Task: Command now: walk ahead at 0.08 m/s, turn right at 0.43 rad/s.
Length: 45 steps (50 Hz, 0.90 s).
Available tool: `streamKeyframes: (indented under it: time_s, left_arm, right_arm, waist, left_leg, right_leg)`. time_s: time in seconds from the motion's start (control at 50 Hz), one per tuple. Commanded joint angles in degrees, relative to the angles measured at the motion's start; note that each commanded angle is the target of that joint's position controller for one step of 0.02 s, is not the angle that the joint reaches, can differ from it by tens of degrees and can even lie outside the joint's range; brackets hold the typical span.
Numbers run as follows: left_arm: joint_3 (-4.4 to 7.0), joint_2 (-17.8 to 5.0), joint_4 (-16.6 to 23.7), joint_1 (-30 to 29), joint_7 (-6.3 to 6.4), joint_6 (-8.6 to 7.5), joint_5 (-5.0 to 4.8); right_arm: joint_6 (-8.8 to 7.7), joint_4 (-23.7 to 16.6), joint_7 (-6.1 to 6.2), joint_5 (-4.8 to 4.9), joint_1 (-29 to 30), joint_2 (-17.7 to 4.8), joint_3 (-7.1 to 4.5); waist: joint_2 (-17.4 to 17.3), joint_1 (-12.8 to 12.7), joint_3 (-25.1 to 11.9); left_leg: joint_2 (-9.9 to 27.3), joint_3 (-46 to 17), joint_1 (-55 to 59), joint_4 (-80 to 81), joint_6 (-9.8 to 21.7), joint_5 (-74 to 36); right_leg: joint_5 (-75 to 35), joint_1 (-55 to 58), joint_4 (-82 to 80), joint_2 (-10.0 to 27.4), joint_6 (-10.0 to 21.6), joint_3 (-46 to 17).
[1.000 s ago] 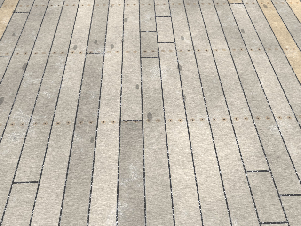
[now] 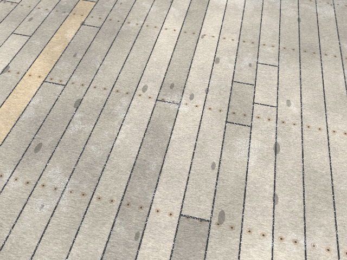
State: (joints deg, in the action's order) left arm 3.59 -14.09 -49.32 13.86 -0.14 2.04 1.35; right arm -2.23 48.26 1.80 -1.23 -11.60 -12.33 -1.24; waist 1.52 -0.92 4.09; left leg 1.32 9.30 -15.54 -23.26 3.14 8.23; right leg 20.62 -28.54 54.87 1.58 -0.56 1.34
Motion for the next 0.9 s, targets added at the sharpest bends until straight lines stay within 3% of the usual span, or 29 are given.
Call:
streamKeyframes:
  time_s: [0.02, 0.12, 0.16, 0.18, 0.2, 0.22, 0.26, 0.3, 0.32, 0.38, 0.46, 0.56, 0.62, 0.64, 0.66, 0.68, 0.7, 0.72, 0.76, 0.78, 0.82, 0.86, 0.9]
  left_arm:
    - [0.36, -1.97, 3.15, 3.08, -0.82, 1.30, 0.24]
    - [0.60, -3.30, 6.30, 0.21, -1.49, 1.48, 0.08]
    - [0.80, -3.87, 5.90, 2.56, -1.24, 0.39, 0.14]
    - [1.56, -7.54, 6.07, 3.47, -0.65, -0.47, 0.54]
    - [3.57, -16.27, 7.65, 3.20, -0.24, -0.63, 0.15]
    - [3.99, -15.07, 6.21, 7.20, 0.32, -0.31, 0.21]
    - [2.64, -10.61, 7.20, 0.23, 0.81, 0.27, -0.35]
    - [2.05, -8.49, 9.04, -4.27, 0.71, 0.24, -0.87]
    - [1.99, -8.34, 9.17, -3.48, 0.47, 0.16, -1.16]
    - [2.52, -9.61, 8.34, -0.21, 0.28, -0.36, -1.05]
    - [3.01, -10.85, 8.26, 1.71, 0.44, -0.11, -0.57]
    - [2.66, -10.35, 8.38, -0.68, -0.01, 0.14, 0.13]
    - [1.37, -8.06, 7.67, -3.36, 0.47, 0.41, -0.34]
    - [0.35, -5.80, 6.99, -2.43, 0.81, 0.24, -0.48]
    - [-0.84, -2.33, 6.17, 0.92, 0.90, -0.07, -0.31]
    - [-0.57, -3.76, 5.70, 1.53, 1.11, 0.04, -0.72]
    - [-0.31, -5.58, 4.42, 0.59, 1.23, 0.14, -0.02]
    - [-0.21, -5.97, 4.26, -1.42, 1.16, -0.07, -0.08]
    - [-0.07, -6.72, 4.24, -3.43, 1.05, -0.87, 0.66]
    - [-0.01, -7.06, 4.44, -3.75, 0.93, -1.32, 0.91]
    - [-0.17, -6.35, 5.16, -5.35, 0.82, -2.19, 0.85]
    - [-0.29, -5.83, 6.26, -7.16, 0.69, -3.20, 0.39]
    - [-0.45, -5.52, 6.77, -7.05, 0.51, -4.30, -0.15]
  right_arm:
    - [0.07, -3.18, 0.21, -0.35, 1.01, -7.65, -2.08]
    - [1.92, -2.95, -0.02, -0.36, 0.15, -10.79, -3.46]
    - [2.74, -2.45, 0.02, -0.34, -0.74, -10.95, -3.84]
    - [3.40, -2.19, -0.38, -0.69, -3.63, -8.69, -3.56]
    - [3.91, -6.25, -0.01, 0.21, -1.41, -5.20, -2.53]
    - [4.75, -6.39, 0.51, -0.63, 2.78, -7.64, -2.86]
    - [4.64, -5.34, -0.11, 0.72, 0.93, -7.33, -3.10]
    - [4.15, -4.23, -0.50, -0.74, -1.02, -8.63, -3.64]
    - [4.28, -4.14, -0.69, -0.87, -1.68, -8.45, -3.70]
    - [4.59, -5.37, -0.40, -0.13, 0.17, -7.05, -3.28]
    - [4.64, -6.97, -0.10, 0.18, 2.45, -7.20, -3.07]
    - [4.18, -7.06, 0.24, 0.90, 0.42, -6.93, -2.69]
    - [3.62, -5.06, 0.38, 1.00, -4.63, -5.10, -2.01]
    - [3.12, -4.81, 0.47, 0.47, -4.31, -4.54, -1.50]
    - [2.40, -5.34, 0.59, -0.70, -2.73, -6.81, -1.28]
    - [2.17, -6.67, -0.06, -0.60, 2.76, -10.07, -1.39]
    - [1.97, -6.75, -0.79, -0.19, 5.62, -8.18, -1.05]
    - [1.83, -6.46, -1.25, 0.26, 5.99, -8.34, -1.03]
    - [2.15, -5.06, -1.14, 0.74, 2.44, -11.23, -2.13]
    - [2.54, -4.41, -1.21, 0.80, 0.11, -12.38, -2.81]
    - [3.19, -3.48, -1.56, 0.38, -3.65, -12.59, -3.59]
    - [3.17, -2.61, -1.68, -0.05, -6.36, -12.57, -4.27]
    - [2.88, -2.45, -1.86, 0.06, -6.18, -12.63, -4.94]
  waist:
    - [-9.98, -0.37, -7.42]
    - [-8.52, 0.51, -6.63]
    - [-4.28, -0.68, -6.64]
    - [6.85, -0.15, -5.34]
    - [19.83, -0.28, -2.07]
    - [10.41, -3.43, -2.46]
    - [4.93, 1.10, -2.04]
    - [5.59, 2.19, -4.85]
    - [3.64, 2.03, -6.50]
    - [3.72, 0.55, -6.39]
    - [4.90, -1.26, -6.59]
    - [5.87, -0.87, -7.69]
    - [4.62, 1.94, -8.39]
    - [2.13, 1.83, -8.10]
    - [-7.24, -0.62, -8.51]
    - [-10.98, -2.81, -4.47]
    - [-10.04, -2.87, -2.97]
    - [-9.72, -2.48, -1.85]
    - [-12.26, -0.21, -3.10]
    - [-12.50, 0.75, -2.73]
    - [-11.26, 2.35, -0.11]
    - [-10.60, 3.45, 0.90]
    - [-9.45, 2.95, 0.11]
  left_leg:
    - [15.15, -6.30, -0.67, 7.51, 9.12, -12.14]
    - [18.27, -7.69, 0.23, 3.90, 7.81, -2.01]
    - [16.08, -4.61, -2.34, -3.27, 3.18, 2.66]
    - [11.08, 0.34, -6.10, -14.85, -1.12, 10.64]
    - [-1.12, 1.59, -20.09, -25.31, -5.36, 27.87]
    - [-0.18, -7.13, -19.65, -35.06, -5.23, 27.68]
    - [0.79, -10.71, -18.16, -36.79, -4.62, 17.64]
    - [-0.30, -10.03, -16.96, -38.15, -4.48, 13.15]
    - [-0.81, -10.12, -16.52, -39.10, -4.74, 12.87]
    - [-0.69, -10.92, -17.62, -34.35, -5.60, 13.63]
    - [-1.55, -11.70, -16.26, -27.53, -5.59, 14.97]
    - [-3.14, -10.34, -6.07, -18.97, -3.80, 16.39]
    - [-3.13, -8.66, 5.59, -2.76, -1.88, 8.16]
    - [-0.94, -11.88, 10.92, 5.61, -1.08, 3.02]
    - [9.47, -25.14, 12.91, 12.13, 0.68, 5.15]
    - [15.91, -32.31, 2.81, 12.85, 5.05, 1.08]
    - [13.96, -30.44, -3.07, 11.73, 6.02, 2.91]
    - [9.88, -27.62, -3.09, 10.58, 4.06, 4.11]
    - [5.70, -27.33, 0.86, 10.63, 3.16, 16.21]
    - [5.76, -29.47, 2.23, 11.09, 4.64, 22.02]
    - [8.09, -35.55, 5.47, 11.98, 8.22, 29.39]
    - [9.75, -40.06, 8.68, 12.07, 10.78, 28.75]
    - [9.27, -40.72, 9.80, 11.60, 11.33, 25.88]
  right_leg:
    - [-2.64, 7.36, -4.95, 0.85, 0.42, 1.09]
    - [1.25, 10.94, -14.34, 0.02, 2.63, 2.94]
    - [-4.25, 17.81, -25.68, -1.38, 4.24, 2.20]
    - [-6.33, 19.20, -37.12, 5.90, 5.89, -9.71]
    - [-20.71, 19.63, -41.63, 20.52, 13.80, -31.77]
    - [-23.32, 17.81, -40.52, 20.35, 18.00, -29.40]
    - [-19.32, 15.45, -39.26, 12.49, 14.81, -19.87]
    - [-24.32, 17.73, -37.71, 8.53, 13.21, -16.28]
    - [-25.05, 18.55, -37.61, 8.57, 13.54, -16.30]
    - [-26.30, 21.76, -36.49, 8.74, 14.46, -18.62]
    - [-21.31, 22.78, -36.28, 8.77, 14.90, -23.03]
    - [-23.20, 18.32, -35.03, 7.84, 13.57, -24.23]
    - [-21.83, 14.75, -32.96, 6.34, 10.24, -22.42]
    - [-16.03, 11.52, -32.54, 4.80, 7.30, -21.27]
    - [-6.58, 9.60, -26.95, 0.46, 4.27, -16.03]
    - [0.06, 11.26, -29.10, -5.39, 2.67, -9.17]
    - [-1.85, 18.65, -28.41, -3.03, 2.21, -8.27]
    - [-6.96, 19.57, -30.97, -3.73, 2.24, -8.00]
    - [-6.37, 18.27, -28.74, -5.11, 1.76, -4.88]
    - [-2.15, 15.21, -26.29, -5.94, 1.53, -2.91]
    - [3.20, 7.74, -22.92, -6.03, 1.39, -1.32]
    - [6.56, 2.69, -19.64, -5.15, 1.86, -2.76]
    - [6.99, 2.75, -20.74, -4.63, 2.63, -3.73]
